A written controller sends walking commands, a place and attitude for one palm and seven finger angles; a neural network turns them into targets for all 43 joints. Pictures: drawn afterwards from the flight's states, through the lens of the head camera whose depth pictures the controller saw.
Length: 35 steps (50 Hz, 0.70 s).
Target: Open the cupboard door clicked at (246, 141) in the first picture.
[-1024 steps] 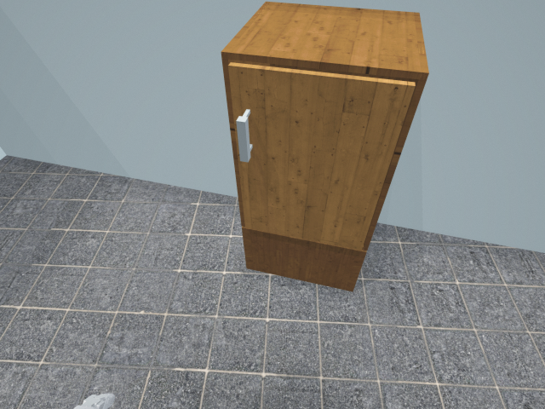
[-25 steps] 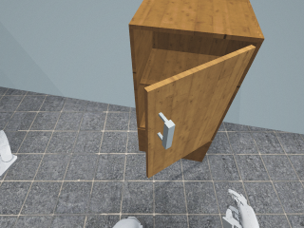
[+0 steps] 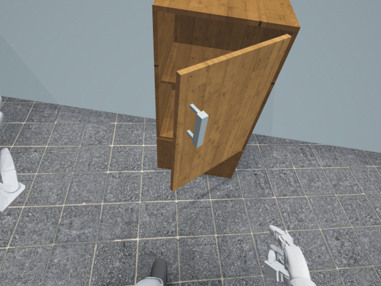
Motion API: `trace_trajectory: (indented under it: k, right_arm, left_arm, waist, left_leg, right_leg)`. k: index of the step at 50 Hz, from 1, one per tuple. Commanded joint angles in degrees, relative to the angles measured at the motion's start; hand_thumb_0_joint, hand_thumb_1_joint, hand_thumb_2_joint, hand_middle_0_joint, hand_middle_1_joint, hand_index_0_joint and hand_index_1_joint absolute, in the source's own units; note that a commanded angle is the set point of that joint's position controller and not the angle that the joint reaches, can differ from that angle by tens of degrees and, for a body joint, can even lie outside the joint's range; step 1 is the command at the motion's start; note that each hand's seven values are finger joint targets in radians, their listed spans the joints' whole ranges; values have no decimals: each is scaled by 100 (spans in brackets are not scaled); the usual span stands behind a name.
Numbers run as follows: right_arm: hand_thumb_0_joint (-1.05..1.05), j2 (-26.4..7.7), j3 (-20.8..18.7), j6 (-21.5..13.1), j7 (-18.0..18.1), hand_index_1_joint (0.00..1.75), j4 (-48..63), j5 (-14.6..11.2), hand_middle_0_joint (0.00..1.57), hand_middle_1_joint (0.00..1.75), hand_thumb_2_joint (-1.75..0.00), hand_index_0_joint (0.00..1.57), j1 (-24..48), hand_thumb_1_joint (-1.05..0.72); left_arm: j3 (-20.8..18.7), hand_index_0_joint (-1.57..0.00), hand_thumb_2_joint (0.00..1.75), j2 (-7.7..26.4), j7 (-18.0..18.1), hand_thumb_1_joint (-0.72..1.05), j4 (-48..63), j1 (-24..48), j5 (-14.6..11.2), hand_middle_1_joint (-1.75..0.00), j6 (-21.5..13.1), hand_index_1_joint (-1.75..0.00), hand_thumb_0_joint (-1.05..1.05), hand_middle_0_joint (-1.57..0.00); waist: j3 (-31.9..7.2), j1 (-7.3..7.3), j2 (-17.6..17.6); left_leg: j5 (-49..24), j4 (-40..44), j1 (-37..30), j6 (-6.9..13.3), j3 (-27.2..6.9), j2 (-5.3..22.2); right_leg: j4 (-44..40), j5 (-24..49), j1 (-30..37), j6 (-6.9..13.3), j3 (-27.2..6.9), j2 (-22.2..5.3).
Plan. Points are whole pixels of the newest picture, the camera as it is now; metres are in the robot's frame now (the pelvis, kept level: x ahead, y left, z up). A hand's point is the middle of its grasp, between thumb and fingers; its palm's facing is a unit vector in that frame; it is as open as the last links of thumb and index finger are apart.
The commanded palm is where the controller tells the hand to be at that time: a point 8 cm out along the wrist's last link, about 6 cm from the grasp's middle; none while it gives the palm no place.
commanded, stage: stop stepping back and stand still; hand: left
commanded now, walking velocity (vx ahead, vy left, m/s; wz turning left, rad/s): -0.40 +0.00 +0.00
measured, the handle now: (195, 125) +0.54 +0.02 -0.02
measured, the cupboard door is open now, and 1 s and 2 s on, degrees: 43 43 43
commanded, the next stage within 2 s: let the arm hang, fingers relaxed in 0.82 s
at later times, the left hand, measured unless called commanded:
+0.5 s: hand out of the picture +0.06 +0.25 +0.18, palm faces +0.39 -0.80 -0.46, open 7.4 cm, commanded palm +0.04 +0.29 +0.19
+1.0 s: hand out of the picture +0.07 +0.25 +0.10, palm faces +0.29 -0.77 -0.57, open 7.4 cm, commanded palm none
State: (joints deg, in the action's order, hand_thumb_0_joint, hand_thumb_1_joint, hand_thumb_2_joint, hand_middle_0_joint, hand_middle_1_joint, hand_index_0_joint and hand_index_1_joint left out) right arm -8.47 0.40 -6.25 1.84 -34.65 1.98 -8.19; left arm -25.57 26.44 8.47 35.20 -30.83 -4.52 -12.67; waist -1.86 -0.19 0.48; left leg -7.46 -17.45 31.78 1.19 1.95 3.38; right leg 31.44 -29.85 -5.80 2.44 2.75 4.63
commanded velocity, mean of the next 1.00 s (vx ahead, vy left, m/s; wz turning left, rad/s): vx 0.18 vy -0.01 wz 0.00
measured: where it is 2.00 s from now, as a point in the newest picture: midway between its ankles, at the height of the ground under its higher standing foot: outside the picture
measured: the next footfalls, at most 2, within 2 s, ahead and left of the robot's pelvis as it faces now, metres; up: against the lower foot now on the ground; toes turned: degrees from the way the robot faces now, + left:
right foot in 0.04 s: -0.09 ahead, -0.11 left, +0.00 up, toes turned -6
left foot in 0.18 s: +0.12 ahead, +0.07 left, +0.00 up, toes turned -4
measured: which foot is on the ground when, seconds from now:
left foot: down 0.00-0.04, up 0.06-0.16, down 0.18-0.34, up 0.36-0.58, down 0.60-0.96, up 0.98-1.00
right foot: up 0.00-0.02, down 0.04-0.62, up 0.64-0.92, down 0.94-1.00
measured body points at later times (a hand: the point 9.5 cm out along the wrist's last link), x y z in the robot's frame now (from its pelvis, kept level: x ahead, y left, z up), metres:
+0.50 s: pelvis -0.12 +0.00 +0.01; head -0.16 +0.01 +0.46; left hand +0.04 +0.29 +0.21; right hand -0.02 -0.27 -0.07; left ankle -0.09 +0.12 -0.66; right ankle -0.13 -0.11 -0.73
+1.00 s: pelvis -0.13 -0.02 +0.00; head -0.14 -0.06 +0.44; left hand +0.05 +0.29 +0.13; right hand +0.01 -0.24 -0.13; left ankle -0.15 +0.13 -0.72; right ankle -0.11 -0.10 -0.73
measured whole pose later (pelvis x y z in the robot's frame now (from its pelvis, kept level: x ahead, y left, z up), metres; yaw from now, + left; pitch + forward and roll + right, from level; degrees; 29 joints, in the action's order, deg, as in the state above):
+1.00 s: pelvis -0.13 -0.02 +0.00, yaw +0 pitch +1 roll +2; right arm -11.5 -0.7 -4.2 0.6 -41.4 0.4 -12.9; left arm -16.1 22.0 3.9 6.0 -24.0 1.5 -6.8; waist -2.3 -0.9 -4.7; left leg 27.6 -40.6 18.9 -1.1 2.0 2.5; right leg 38.9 -17.6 -21.7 3.8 6.9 -2.1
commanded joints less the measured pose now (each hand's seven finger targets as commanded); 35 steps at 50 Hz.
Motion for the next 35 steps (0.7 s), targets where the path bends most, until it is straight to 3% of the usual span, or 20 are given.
trace_trajectory:
  k: [1,3,5,7,9,11,12,14,15,16,17,18,21,28,29,30,31,32,33,35]
  right_arm:
    - [0,-775,-303,10,76,30,430,-48,20,30,-90,20,77,-90]
    - [0,-809,-161,-143,166,30,678,-50,20,30,-90,20,414,-90]
    - [0,-921,-238,-107,190,30,816,-231,20,30,-90,20,348,-90]
    - [0,-927,-176,-48,300,30,693,-260,20,30,-90,20,166,-90]
    - [0,-1135,-219,-194,325,30,633,-226,20,30,-90,20,62,-90]
    - [0,-1137,-229,-386,285,30,584,-222,20,30,-90,20,149,-90]
    - [0,-1088,-185,-364,313,30,604,-151,20,30,-90,20,231,-90]
    - [0,-1069,-236,-314,300,30,729,-150,20,30,-90,20,255,-90]
    - [0,-1015,-253,-272,258,30,775,-172,20,30,-90,20,228,-90]
    - [0,-946,-319,-204,208,30,787,-206,20,30,-90,20,151,-90]
    - [0,-1009,-446,-117,178,30,800,-233,20,30,-90,20,223,-90]
    - [0,-1155,-456,-93,164,30,658,-157,20,30,-90,20,240,-90]
    - [0,-905,-276,-124,183,30,551,-132,20,30,-90,20,-104,-90]
    - [0,-1026,-337,-582,547,30,427,-102,20,30,-90,20,-184,-90]
    - [0,-1113,-370,-583,558,30,472,-104,20,30,-90,20,-307,-90]
    - [0,-1284,-421,-573,521,30,586,-107,20,30,-90,20,-320,-90]
    - [0,-1171,-380,-561,456,30,658,-144,20,30,-90,20,-383,-90]
    - [0,-1089,-395,-554,423,30,622,-93,20,30,-90,20,-282,-90]
    - [0,-987,-348,-568,357,30,498,-71,20,30,-90,20,-205,-90]
    - [0,-986,-367,-605,221,30,471,-122,20,30,-90,20,-164,-90]
  left_arm:
    - [-1069,-20,90,1444,71,90,1201,196,-78,-30,-588,-30,0,-20]
    - [-1340,-20,90,1688,121,90,1059,196,-32,-30,-648,-30,0,-20]
    - [-911,-20,90,1096,25,90,531,-209,23,-30,-291,-30,0,-20]
    - [-760,-20,90,904,32,90,432,-154,-51,-30,-51,-30,0,-20]
    - [-675,-20,90,947,48,90,340,298,-39,-30,-19,-30,0,-20]
    - [-541,-20,90,841,99,90,-229,670,16,-30,-82,-30,0,-20]
    - [-606,-20,90,941,119,90,-83,639,53,-30,-63,-30,0,-20]
    - [-572,-20,90,864,85,90,122,504,121,-30,-50,-30,0,-20]
    - [-587,-20,90,871,42,90,164,156,142,-30,-66,-30,0,-20]
    - [-803,-20,90,1143,48,90,332,-118,195,-30,-96,-30,0,-20]
    - [-613,-20,90,987,26,90,626,-173,199,-30,-89,-30,0,-20]
    - [-626,-20,90,1011,57,90,929,174,200,-30,-125,-30,0,-20]
    - [-791,-20,90,1039,36,90,576,267,275,-30,-267,-30,0,-20]
    - [-196,-20,90,576,294,90,-205,1212,394,-30,-316,-30,0,-20]
    - [-193,-20,90,559,294,90,-93,1180,351,-30,-322,-30,0,-20]
    - [-210,-20,90,518,293,90,244,1137,318,-30,-366,-30,0,-20]
    - [-285,-20,90,668,313,90,450,1076,384,-30,-408,-30,0,-20]
    - [-538,-20,90,884,303,90,625,953,412,-30,-460,-30,0,-20]
    - [-623,-20,90,1095,242,90,801,977,387,-30,-475,-30,0,-20]
    - [-456,-20,90,759,172,90,992,546,381,-30,-419,-30,0,-20]
  waist:
    - [-1043,59,137]
    - [-715,-61,430]
    - [-708,4,1190]
    - [-793,259,-214]
    - [-609,180,-1227]
    - [174,66,-874]
    - [253,31,-1171]
    - [344,-21,-1590]
    - [155,-77,-1301]
    - [6,-109,-2]
    - [415,-95,1408]
    - [831,55,1209]
    - [250,290,323]
    - [-51,98,357]
    - [-116,168,-271]
    - [-67,194,-1524]
    - [6,185,-2029]
    - [-27,148,-1129]
    - [50,216,-1302]
    - [312,185,-882]
  left_leg:
    - [1860,-2032,-2736,-394,-256,128]
    - [2780,-3155,-1597,-354,-28,-279]
    - [2160,-2756,-1081,-158,-84,-351]
    - [221,-1585,-2569,9,-47,-450]
    - [-430,-608,-2700,534,-1409,466]
    - [3227,731,-1304,607,-2438,940]
    - [4693,1341,-342,314,-2372,836]
    - [4951,1246,747,-220,-1426,401]
    - [4666,423,900,-341,-767,17]
    - [3732,-1918,167,-357,14,-648]
    - [3176,-4617,-173,-360,-239,-871]
    - [2746,-5705,326,-388,-510,-669]
    - [2258,-5098,60,-304,-370,-56]
    - [3127,-975,-2016,98,552,-347]
    - [3539,-453,-2451,207,85,-166]
    - [4039,205,-2973,614,-1705,860]
    - [3558,459,-3279,962,-2998,1793]
    - [2625,448,-2977,1120,-2790,1859]
    - [2677,507,-2545,1099,-2990,1794]
    - [2123,389,-2223,1040,-2088,1552]
  right_leg:
    - [-2171,1893,-1815,428,-1311,-1616]
    - [-1559,4466,-1396,380,-1040,-2006]
    - [-615,5445,-530,85,-599,-1472]
    - [121,4659,-990,-187,-73,-977]
    - [1043,1491,-1289,-445,-75,-195]
    - [943,-421,-1097,-330,-379,-152]
    - [854,-455,-381,-177,-137,-94]
    - [259,-136,684,-20,249,73]
    - [-284,-143,902,94,25,-183]
    - [-1493,-884,-259,301,-943,-1005]
    - [-2786,-2130,-2322,764,-3385,-2480]
    - [-2927,-2078,-2896,842,-3425,-2673]
    - [-2132,-899,-2407,569,-1545,-1858]
    - [-1105,-844,-1459,419,-925,-1454]
    - [-305,-677,-1703,250,-792,-1169]
    - [1048,-325,-2596,-30,-309,-579]
    - [2244,-350,-3459,-200,169,-415]
    - [2862,52,-3464,-178,-105,-560]
    - [3128,209,-3421,-226,-279,-694]
    - [2860,879,-3224,-289,-266,-834]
